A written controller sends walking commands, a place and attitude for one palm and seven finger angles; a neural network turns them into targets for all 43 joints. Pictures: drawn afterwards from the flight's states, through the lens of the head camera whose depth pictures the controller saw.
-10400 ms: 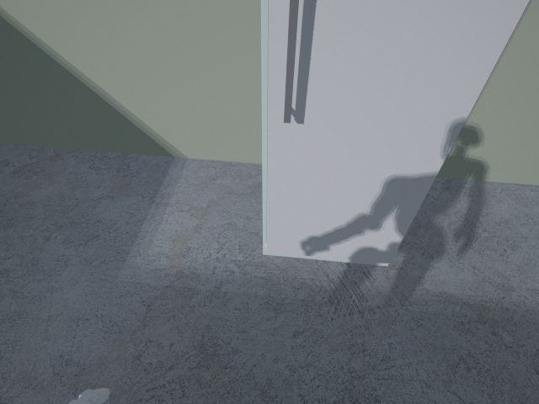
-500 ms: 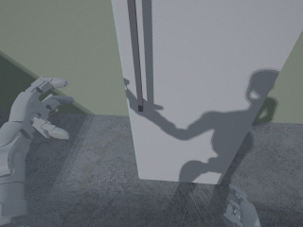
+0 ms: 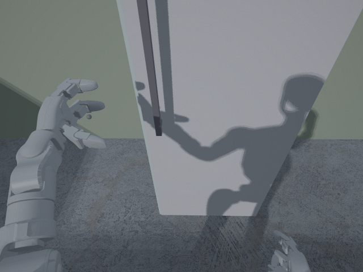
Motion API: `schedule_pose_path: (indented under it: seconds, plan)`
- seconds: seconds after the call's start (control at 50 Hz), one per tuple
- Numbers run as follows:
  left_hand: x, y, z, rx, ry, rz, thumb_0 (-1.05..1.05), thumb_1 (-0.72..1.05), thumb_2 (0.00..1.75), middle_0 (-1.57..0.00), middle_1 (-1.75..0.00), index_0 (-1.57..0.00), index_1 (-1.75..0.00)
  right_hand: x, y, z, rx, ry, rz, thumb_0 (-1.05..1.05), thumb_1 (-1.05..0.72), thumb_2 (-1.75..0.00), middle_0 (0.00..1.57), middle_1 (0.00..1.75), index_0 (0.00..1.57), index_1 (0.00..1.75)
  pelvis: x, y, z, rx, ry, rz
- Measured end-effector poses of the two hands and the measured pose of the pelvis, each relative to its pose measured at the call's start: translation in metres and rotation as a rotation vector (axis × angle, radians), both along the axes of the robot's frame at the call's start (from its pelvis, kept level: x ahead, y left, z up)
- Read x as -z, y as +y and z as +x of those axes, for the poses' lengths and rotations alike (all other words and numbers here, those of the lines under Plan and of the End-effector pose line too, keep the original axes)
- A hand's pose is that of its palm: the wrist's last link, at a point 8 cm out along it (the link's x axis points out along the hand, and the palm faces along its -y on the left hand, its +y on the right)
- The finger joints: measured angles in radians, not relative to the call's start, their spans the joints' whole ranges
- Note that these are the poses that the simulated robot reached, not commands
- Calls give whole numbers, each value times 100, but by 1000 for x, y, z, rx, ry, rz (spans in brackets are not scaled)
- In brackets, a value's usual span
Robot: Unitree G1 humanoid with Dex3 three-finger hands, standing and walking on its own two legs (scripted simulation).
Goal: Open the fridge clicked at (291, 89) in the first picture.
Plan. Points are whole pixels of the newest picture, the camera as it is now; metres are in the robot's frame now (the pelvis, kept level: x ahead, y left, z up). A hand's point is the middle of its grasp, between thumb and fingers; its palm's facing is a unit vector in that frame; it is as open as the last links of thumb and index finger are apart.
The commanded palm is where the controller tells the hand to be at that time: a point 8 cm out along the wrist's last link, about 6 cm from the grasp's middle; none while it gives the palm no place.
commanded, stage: move the hooked fingers beside the handle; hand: left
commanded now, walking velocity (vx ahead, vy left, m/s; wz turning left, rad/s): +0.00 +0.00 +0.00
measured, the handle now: (151, 64) +0.52 +0.11 +0.22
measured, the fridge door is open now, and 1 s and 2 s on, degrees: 0 0 0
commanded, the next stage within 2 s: feel for the door with the fingertips in 1.62 s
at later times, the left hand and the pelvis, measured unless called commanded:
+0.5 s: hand (119, 98) +0.42 +0.17 +0.19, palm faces +0.04 -1.00 -0.01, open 14.0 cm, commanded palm +0.40 +0.23 +0.18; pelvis +0.00 -0.01 +0.00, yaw +0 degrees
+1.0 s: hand (129, 92) +0.46 +0.16 +0.18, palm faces +0.07 -1.00 -0.02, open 14.0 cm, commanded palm +0.43 +0.21 +0.18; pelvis +0.00 -0.01 +0.00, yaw -1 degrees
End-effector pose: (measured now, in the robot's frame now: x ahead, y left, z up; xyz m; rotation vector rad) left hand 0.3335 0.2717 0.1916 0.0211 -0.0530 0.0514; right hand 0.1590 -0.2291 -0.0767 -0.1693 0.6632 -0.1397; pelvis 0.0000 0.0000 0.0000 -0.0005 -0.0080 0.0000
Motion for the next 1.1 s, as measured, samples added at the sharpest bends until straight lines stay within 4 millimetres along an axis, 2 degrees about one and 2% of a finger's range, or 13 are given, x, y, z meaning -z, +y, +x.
schedule_pose_path:
  seconds: [0.18, 0.3, 0.6, 0.76, 0.94, 1.1]
  plan:
    - [-2, -17, 18, 7, 19, -2, -1, -50, 30, -30, -120, -30, -120, 3, 0, -1, 6, 31, 8, 1, -90, -90, 20, 30, 20, 30, -1, -1, 2, 0, 6, 0]
    - [4, -27, 33, 0, 57, -12, -1, -50, 30, -30, -120, -30, -120, 7, -5, -8, 19, 68, -1, 1, -90, -90, 20, 30, 20, 30, 0, -3, 1, -2, 11, 1]
    - [2, -53, 80, 8, 65, -16, -1, -50, 30, -30, -120, -30, -120, 22, -26, -52, 97, 203, -15, 1, -90, -90, 20, 30, 20, 30, -1, -6, 4, 12, 43, 2]
    - [4, -62, 88, -3, 41, -22, -1, -49, 30, -30, -120, -30, -120, 28, -32, -70, 125, 253, -11, 1, -90, -90, 20, 30, 20, 30, 0, -8, 6, 22, 48, 4]
    - [6, -58, 98, -20, 69, -14, -1, -50, 30, -30, -120, -30, -120, 27, -35, -79, 138, 267, -21, 1, -90, -89, 20, 30, 20, 30, 0, -9, 3, 22, 60, 2]
    - [5, -61, 98, 6, 28, -25, -1, -50, 30, -30, -120, -30, -120, 29, -34, -84, 136, 280, -24, 1, -90, -90, 20, 30, 20, 30, 1, -6, 2, 22, 66, 0]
